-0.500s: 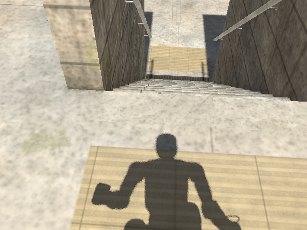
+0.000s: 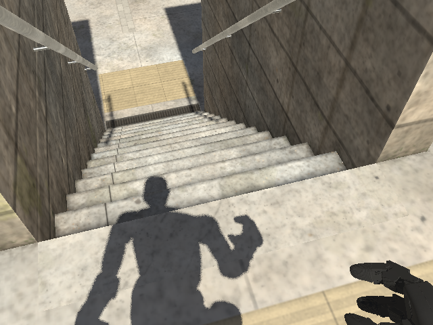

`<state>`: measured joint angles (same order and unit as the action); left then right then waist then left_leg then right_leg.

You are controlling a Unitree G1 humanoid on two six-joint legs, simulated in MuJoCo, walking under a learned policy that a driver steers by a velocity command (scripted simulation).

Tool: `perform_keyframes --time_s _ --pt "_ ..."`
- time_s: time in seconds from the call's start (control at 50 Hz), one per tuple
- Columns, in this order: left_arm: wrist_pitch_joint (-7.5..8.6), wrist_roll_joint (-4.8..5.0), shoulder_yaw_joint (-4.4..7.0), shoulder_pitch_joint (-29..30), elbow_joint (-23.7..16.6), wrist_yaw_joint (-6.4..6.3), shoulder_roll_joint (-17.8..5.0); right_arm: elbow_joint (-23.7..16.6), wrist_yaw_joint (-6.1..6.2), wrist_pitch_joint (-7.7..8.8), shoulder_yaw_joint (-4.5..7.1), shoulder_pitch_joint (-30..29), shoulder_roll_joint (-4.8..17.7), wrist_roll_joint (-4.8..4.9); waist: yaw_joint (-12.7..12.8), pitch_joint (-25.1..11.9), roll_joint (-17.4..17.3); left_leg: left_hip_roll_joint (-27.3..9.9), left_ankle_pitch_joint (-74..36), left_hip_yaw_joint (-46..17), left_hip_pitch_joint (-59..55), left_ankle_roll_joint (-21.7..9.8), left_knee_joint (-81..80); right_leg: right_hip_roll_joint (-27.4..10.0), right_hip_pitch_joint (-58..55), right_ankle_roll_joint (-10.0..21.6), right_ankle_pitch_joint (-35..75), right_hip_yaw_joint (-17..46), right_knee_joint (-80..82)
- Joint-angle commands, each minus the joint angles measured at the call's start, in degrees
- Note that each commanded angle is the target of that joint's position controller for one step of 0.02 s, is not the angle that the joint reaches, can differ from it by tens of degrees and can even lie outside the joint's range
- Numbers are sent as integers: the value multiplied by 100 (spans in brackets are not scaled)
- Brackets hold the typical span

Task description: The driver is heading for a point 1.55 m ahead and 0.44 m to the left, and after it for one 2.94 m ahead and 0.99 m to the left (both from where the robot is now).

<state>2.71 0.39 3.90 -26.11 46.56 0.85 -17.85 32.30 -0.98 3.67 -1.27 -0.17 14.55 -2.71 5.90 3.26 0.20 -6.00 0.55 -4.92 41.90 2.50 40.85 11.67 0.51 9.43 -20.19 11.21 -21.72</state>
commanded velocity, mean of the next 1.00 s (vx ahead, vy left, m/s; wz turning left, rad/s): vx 0.16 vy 0.00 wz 0.38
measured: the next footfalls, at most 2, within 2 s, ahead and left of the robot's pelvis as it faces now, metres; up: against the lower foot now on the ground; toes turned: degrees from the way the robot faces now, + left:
left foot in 0.08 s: +0.32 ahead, +0.15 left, +0.00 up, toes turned -11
right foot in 0.40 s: +0.28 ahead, -0.06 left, +0.00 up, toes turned -4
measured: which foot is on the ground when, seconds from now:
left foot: up 0.00-0.06, down 0.08-0.42, up 0.44-0.78, down 0.80-1.00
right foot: down 0.00-0.08, up 0.10-0.38, down 0.40-0.80, up 0.82-1.00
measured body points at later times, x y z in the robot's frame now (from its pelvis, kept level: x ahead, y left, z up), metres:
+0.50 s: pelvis +0.21 +0.05 +0.00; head +0.23 +0.03 +0.45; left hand +0.40 +0.29 -0.07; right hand +0.31 -0.23 -0.10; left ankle +0.26 +0.16 -0.70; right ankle +0.24 -0.06 -0.73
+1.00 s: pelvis +0.25 +0.13 +0.02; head +0.27 +0.13 +0.47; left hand +0.27 +0.46 -0.06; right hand +0.50 -0.08 -0.07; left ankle +0.23 +0.20 -0.73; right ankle +0.30 -0.02 -0.66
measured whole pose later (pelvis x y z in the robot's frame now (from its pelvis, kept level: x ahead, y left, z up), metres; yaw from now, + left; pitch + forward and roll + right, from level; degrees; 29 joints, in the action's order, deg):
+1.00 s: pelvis +0.25 +0.13 +0.02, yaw +25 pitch +1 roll -2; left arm 4.8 -3.2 2.4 -11.6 36.0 -4.3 -18.9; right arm 37.0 -3.9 5.9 5.5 15.6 19.7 -2.2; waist 1.1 0.3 -1.7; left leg 4.1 10.3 -5.3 12.5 -4.6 22.1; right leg -1.0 27.1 -6.2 -27.8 1.4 -57.6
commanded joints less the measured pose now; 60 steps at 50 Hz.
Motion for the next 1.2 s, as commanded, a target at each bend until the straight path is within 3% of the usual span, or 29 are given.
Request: perform_keyframes --time_s 0.02,0.04,0.06,0.08,0.1,0.12,0.14,0.18,0.24,0.26,0.3,0.32,0.4,0.42,0.44,0.46,0.5,0.54,0.64,0.72,0.8,0.82,0.84,0.86,0.88,0.94,0.98,1.08,1.2 --pt "24 51 288 131 -320 -59 -1012 -254 69 72 133 119 512 67 -236 -349 178 944 -643 557 -2485 -145 -908 -768 1318 -96 5023 942 -446" --pt "8 455 167 125 -421 -184 -475 -557 172 332 380 -302 761 339 -318 -599 -146 1072 -624 48 -3071 -96 -1580 -777 1335 -327 4014 1584 -917" --pt "-8 374 187 524 -495 -214 -776 -440 250 425 510 329 1025 430 -880 -967 -31 946 -1191 182 -3718 -115 -1867 -735 1205 -484 3983 1454 -1637" --pt "-36 213 148 891 -705 -217 -624 -139 296 454 594 1606 1158 359 -1426 -1797 312 272 -1675 -174 -5132 -377 -1397 -528 1583 -760 3073 1111 -3120" --pt "-82 -160 -106 605 -887 -232 203 48 289 419 562 2433 1370 222 -1308 -2529 -730 -1192 -4797 -1216 -6479 -699 -364 -52 2600 -1005 -1986 311 -4922" --pt "-14 139 -78 -677 -955 -163 -180 170 156 381 593 2542 1467 48 -746 -3719 -2209 -2540 -3922 -3926 -7304 -1961 -818 -59 3503 -1173 -2163 509 -6630" --pt "-136 168 -37 -572 -771 -161 -613 -123 150 304 619 1835 1210 50 -856 -3452 -1461 -2063 -1968 -3885 -6652 -1965 -1297 -603 3588 -1340 -1424 359 -6920" --pt "-270 122 -46 398 -866 -182 -519 -55 119 178 373 1092 529 119 -704 -1699 -353 -1171 -1707 -2299 -4739 -1670 -1691 -918 3699 -1430 -902 -259 -6560" --pt "-222 -82 -159 796 -1073 -173 -185 202 -5 202 386 816 621 220 -332 -772 -293 -475 -2945 -1359 -3006 -1572 -2000 -1296 3078 -1260 -876 -539 -4540" --pt "33 -764 -503 319 -1158 200 172 5 -51 426 223 503 201 350 7 -1441 -228 -41 -3399 -779 -2692 -1686 -1902 -1640 2543 -1709 -1175 -767 -3609" --pt "24 -403 -436 459 -1054 438 -69 118 -139 467 696 405 1293 150 -230 -1199 -574 310 -3176 -489 -1902 -1699 -2209 -1337 1338 -1902 -868 -1377 -2579" --pt "15 -255 -372 364 -938 469 -319 56 -196 409 823 436 1505 33 -334 -1072 -465 167 -2333 -827 -1956 -1753 -2234 -1235 1398 -1787 -97 -1280 -2302" --pt "225 -260 -162 581 -1230 171 -789 50 -256 309 624 668 928 116 -114 -926 -263 -208 23 -2088 -1392 -1779 -1942 -1372 740 -654 1072 -823 -1307" --pt "289 -236 -123 557 -1322 87 -884 78 -260 330 515 836 626 142 -69 -960 -90 -99 387 -2118 -1305 -1539 -1663 -1845 517 -46 1807 -444 -821" --pt "344 -227 22 763 -1456 -25 -1381 -67 -216 345 411 1081 294 129 -300 -1182 1147 827 2135 -1057 -453 -874 -954 -3222 -135 1364 2515 1196 74" --pt "388 -332 42 938 -1508 -85 -1222 29 -171 370 455 1135 554 -10 -325 -984 1129 1174 2981 -210 -58 -361 253 -4112 -207 1948 2711 2145 684" --pt "403 -190 -35 1651 -1749 -184 -759 366 -12 262 598 1578 960 -62 -672 -867 637 655 2554 -23 -518 -193 1688 -3547 309 1071 1842 1002 929" --pt "427 -123 -98 2105 -1887 -321 -504 438 34 187 605 1697 909 -150 -797 -644 598 577 2204 244 -769 -78 2380 -3115 521 671 1770 38 1122" --pt "325 -317 178 1525 -1724 -652 -1011 238 -535 -5 382 1029 315 -28 -284 -464 440 204 1894 997 -1313 103 713 -2711 143 329 2216 -1660 1071" --pt "245 -491 337 1232 -1546 -556 -1268 140 -751 -60 519 995 663 82 -195 -429 652 244 1578 992 -1727 -194 -493 -3351 -185 306 2434 -1495 870" --pt "251 -401 201 1338 -1390 -459 -899 198 -566 120 903 1299 1236 122 -655 -767 302 645 -896 987 -3445 -1117 -1996 -3028 448 -563 1348 -2047 -114" --pt "266 -308 29 977 -1614 -498 -314 197 -387 164 1085 1892 1816 104 -633 -1681 -1021 -627 -3820 -637 -5060 -2362 -1833 -2133 1265 -1345 105 -2926 -1980" --pt "413 -301 -116 1240 -1944 -551 -98 114 -328 262 1100 2252 2033 33 -706 -1971 -828 -1419 -4054 -2242 -6108 -3254 -1793 -1248 2859 -1746 -2130 -2081 -2854" --pt "461 -328 -124 1853 -1957 -540 -201 369 -316 432 1130 2477 1887 -143 -964 -974 -486 -1346 -3742 -1971 -5665 -2811 -1821 -1297 3683 -1723 -2257 -1298 -3222" --pt "464 -284 -19 2014 -1849 -570 -524 458 -328 506 1111 2446 1661 -109 -1028 -673 -715 -1065 -3304 -1585 -5212 -2448 -1870 -1444 3862 -1686 -2151 -1100 -3788" --pt "348 -337 145 1552 -1479 -591 -981 27 -259 368 836 1277 1161 126 -386 -665 -778 -784 -1937 -1441 -3587 -2106 -2357 -1479 3179 -1565 -1078 -655 -4059" --pt "238 -404 52 1356 -1396 -531 -812 -133 -242 279 823 1034 1289 66 -167 -748 -651 -559 -1508 -1453 -2963 -2045 -2455 -1290 2732 -1540 -429 -711 -3688" --pt "-69 -179 -152 1286 -1168 -311 -564 -324 -312 462 822 1032 1298 37 -337 -721 -712 -201 -567 -1985 -2574 -1872 -2217 -1058 2214 -1625 81 -682 -2621" --pt "100 -149 -238 1670 -1039 -331 -569 -270 -274 315 774 1595 1201 155 -899 -739 -607 -470 -719 -2882 -3518 -1930 -1589 -1163 3112 -1624 -210 -677 -2385"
